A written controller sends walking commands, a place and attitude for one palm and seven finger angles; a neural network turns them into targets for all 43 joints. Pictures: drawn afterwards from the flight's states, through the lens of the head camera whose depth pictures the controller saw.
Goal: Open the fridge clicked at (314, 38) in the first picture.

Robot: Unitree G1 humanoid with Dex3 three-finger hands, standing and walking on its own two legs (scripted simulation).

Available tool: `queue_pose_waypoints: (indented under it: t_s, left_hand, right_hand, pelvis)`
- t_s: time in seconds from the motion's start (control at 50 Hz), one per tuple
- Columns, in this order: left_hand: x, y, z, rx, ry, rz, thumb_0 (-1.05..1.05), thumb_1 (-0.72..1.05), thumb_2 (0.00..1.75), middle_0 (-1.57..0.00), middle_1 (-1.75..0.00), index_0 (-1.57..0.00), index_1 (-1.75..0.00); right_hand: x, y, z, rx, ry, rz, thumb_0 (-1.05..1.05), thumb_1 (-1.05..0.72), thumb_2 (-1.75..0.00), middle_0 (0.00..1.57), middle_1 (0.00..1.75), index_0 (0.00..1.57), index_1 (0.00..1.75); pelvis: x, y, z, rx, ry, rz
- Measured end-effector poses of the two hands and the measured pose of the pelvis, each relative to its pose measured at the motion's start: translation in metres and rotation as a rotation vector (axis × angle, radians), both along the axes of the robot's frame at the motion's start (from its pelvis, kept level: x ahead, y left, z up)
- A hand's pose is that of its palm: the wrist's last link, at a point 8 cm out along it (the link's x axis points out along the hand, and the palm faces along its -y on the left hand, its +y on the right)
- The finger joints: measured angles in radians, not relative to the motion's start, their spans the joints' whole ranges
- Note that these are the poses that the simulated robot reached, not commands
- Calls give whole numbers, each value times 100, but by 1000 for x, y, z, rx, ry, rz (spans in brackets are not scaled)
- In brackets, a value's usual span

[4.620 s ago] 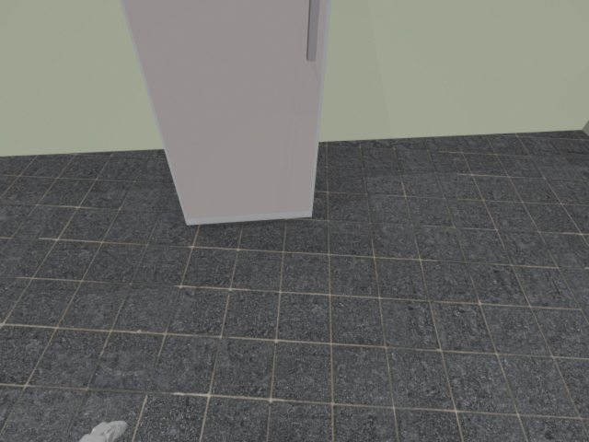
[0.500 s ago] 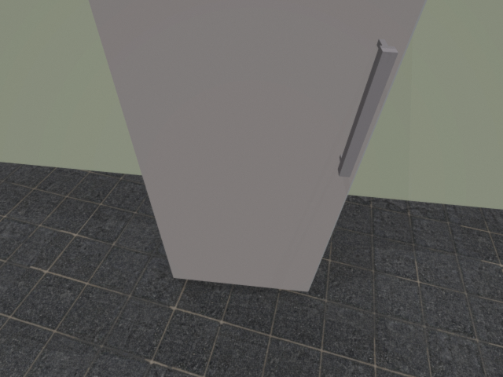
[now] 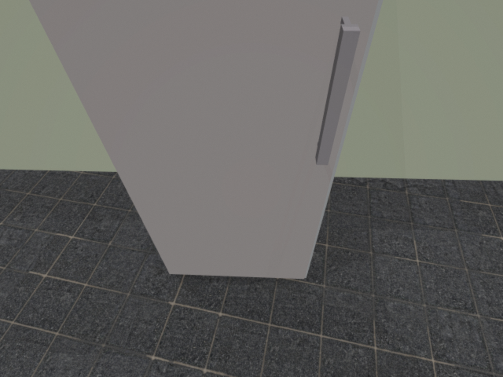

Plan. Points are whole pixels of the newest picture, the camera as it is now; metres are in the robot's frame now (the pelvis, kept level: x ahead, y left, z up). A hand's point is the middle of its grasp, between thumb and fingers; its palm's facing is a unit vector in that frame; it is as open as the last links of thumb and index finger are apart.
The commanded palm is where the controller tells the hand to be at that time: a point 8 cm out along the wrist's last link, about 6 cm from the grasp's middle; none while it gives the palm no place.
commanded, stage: come to a stop and stand still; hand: right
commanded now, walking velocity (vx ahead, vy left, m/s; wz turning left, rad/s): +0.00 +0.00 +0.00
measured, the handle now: (331, 100) +0.55 -0.13 +0.16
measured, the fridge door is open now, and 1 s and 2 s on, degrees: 0 0 0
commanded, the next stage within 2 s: look again from close up in 0.22 s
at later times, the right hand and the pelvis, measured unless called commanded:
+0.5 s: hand out of the picture +0.00 -0.20 -0.17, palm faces +0.04 +0.96 -0.28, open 7.4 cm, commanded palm none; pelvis -0.05 +0.01 -0.01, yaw -2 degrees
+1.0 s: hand out of the picture -0.11 -0.22 -0.17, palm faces +0.05 +0.96 -0.27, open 7.4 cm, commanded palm none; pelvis -0.12 +0.01 +0.00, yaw -3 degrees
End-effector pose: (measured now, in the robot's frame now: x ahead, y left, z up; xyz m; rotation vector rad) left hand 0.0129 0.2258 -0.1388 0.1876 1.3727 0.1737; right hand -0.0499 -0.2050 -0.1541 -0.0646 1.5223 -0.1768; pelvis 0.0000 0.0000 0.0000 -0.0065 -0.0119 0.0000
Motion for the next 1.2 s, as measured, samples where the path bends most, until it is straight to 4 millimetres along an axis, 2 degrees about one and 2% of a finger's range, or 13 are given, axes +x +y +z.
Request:
queue_pose_waypoints:
  t_s: [0.1,0.2,0.32,0.4,0.5,0.64,0.76,0.94,1.12,1.2]
  left_hand:
    - [2,-3,2,-1,-23,10,2,95,90,-20,-30,-20,-30]
    - [-7,-4,2,-11,-25,17,1,94,90,-20,-30,-20,-30]
    - [-24,-4,0,-36,-20,5,1,93,90,-20,-30,-20,-30]
    - [-31,8,-3,-25,-71,-8,1,92,90,-20,-30,-20,-30]
    - [-32,30,-3,1,-135,-12,1,91,90,-20,-30,-20,-30]
    - [-34,58,9,46,-208,-43,1,91,90,-20,-30,-20,-30]
    - [-54,69,18,82,-199,-55,1,91,90,-20,-30,-20,-30]
    - [-96,62,20,93,-101,-61,1,91,90,-20,-30,-20,-30]
    - [-108,46,13,72,-91,-62,1,91,90,-20,-30,-20,-30]
    - [-121,38,8,89,-121,-32,1,91,90,-20,-30,-20,-30]
  right_hand:
    - [26,-14,3,-25,-68,40,1,-91,-89,20,30,19,29]
    - [45,-22,7,-45,-130,64,0,-91,-89,20,30,19,29]
    - [50,-26,12,-63,-180,102,0,-91,-89,20,30,19,29]
    - [47,-33,17,-108,-240,101,1,-91,-89,20,30,20,29]
    - [36,-38,22,-146,-300,98,1,-91,-89,20,30,20,29]
    - [11,-39,23,-157,-339,101,1,-91,-89,20,30,20,29]
    - [-15,-42,18,-143,-312,99,1,-91,-89,21,30,20,29]
    - [-54,-53,15,-129,-251,84,1,-91,-89,21,30,20,29]
    - [-101,-63,13,-131,-175,49,1,-91,-89,21,30,20,29]
    - [-103,-75,-2,-127,-170,48,1,-90,-89,21,30,20,30]
  pelvis:
    - [-3,-5,2,2,-6,0]
    - [-8,-5,4,1,-14,-2]
    - [-18,-3,4,-2,-17,-14]
    - [-31,3,-1,-1,-21,-29]
    - [-49,12,-5,12,-47,-34]
    - [-77,20,-6,18,-64,-38]
    - [-95,20,-6,24,-59,-39]
    - [-116,12,-2,36,-47,-52]
    - [-139,2,-4,38,-51,-67]
    - [-149,-10,-14,49,-84,-64]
